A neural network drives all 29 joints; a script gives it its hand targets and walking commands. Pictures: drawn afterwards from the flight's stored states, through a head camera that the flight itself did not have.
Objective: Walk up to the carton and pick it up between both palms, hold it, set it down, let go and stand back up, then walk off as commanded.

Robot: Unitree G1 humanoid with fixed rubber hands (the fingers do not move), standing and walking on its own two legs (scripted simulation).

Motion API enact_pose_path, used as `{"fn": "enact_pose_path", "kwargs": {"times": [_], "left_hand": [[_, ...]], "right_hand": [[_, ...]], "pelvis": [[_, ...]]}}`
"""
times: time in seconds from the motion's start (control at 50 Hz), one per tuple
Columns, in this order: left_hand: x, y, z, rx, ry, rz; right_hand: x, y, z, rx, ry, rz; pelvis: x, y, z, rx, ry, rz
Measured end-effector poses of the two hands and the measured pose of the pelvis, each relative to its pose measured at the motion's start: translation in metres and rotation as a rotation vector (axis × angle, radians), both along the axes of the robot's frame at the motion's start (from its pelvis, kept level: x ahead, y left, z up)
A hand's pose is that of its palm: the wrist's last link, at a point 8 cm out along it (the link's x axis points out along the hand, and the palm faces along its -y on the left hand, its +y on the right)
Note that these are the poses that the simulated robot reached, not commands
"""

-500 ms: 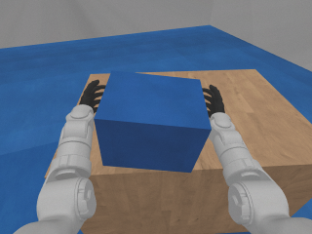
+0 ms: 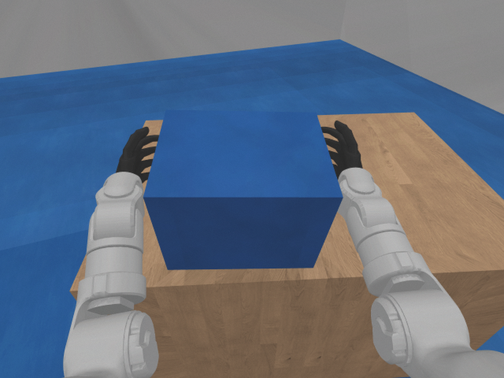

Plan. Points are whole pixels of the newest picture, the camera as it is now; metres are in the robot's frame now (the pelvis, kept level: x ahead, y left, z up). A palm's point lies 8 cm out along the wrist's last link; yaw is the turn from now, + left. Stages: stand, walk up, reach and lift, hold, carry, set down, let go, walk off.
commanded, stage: reach and lift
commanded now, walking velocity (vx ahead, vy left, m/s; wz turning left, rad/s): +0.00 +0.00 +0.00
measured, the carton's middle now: (241, 191) +0.38 +0.02 +0.13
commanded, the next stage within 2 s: hold in 0.60 s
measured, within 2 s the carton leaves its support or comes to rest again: neither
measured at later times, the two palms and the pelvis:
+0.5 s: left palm (129, 178) +0.36 +0.19 +0.19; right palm (348, 171) +0.37 -0.16 +0.18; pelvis +0.00 +0.00 +0.00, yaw +0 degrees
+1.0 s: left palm (120, 175) +0.34 +0.19 +0.21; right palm (351, 166) +0.35 -0.15 +0.20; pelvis -0.01 +0.00 +0.00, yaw +0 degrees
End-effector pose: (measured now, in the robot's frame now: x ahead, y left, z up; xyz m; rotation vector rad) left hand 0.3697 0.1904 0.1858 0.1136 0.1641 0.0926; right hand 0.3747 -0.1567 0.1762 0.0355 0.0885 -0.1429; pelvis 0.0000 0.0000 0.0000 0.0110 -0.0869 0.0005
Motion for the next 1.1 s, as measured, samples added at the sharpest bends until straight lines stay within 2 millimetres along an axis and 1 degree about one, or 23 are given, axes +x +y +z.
{"fn": "enact_pose_path", "kwargs": {"times": [0.24,0.5,0.66,0.76,0.86,0.98,1.1], "left_hand": [[-0.010,0.002,0.001,0.004,0.020,-0.002],[-0.008,0.001,0.001,0.002,0.029,0.003],[-0.011,0.001,0.013,-0.001,-0.002,0.011],[-0.016,0.002,0.016,-0.008,0.009,0.015],[-0.022,0.003,0.022,-0.010,-0.003,0.016],[-0.026,0.004,0.021,-0.009,0.013,0.015],[-0.025,0.004,0.020,-0.008,0.014,0.014]], "right_hand": [[-0.009,0.002,0.002,-0.002,0.016,0.003],[-0.007,0.001,0.000,-0.001,0.023,0.005],[-0.008,0.001,0.012,0.004,-0.009,0.009],[-0.012,0.002,0.015,0.006,0.001,0.012],[-0.016,0.003,0.022,0.005,-0.013,0.014],[-0.020,0.004,0.021,0.004,0.003,0.016],[-0.020,0.004,0.021,0.004,0.004,0.016]], "pelvis": [[-0.006,0.001,0.000,-0.001,-0.015,0.000],[-0.005,0.000,0.000,0.000,-0.013,0.000],[-0.005,0.000,0.000,-0.001,-0.016,0.000],[-0.006,0.001,0.000,-0.001,-0.026,0.000],[-0.009,0.001,0.000,-0.002,-0.032,0.000],[-0.012,0.002,-0.001,-0.002,-0.037,0.000],[-0.012,0.002,0.000,-0.002,-0.036,0.000]]}}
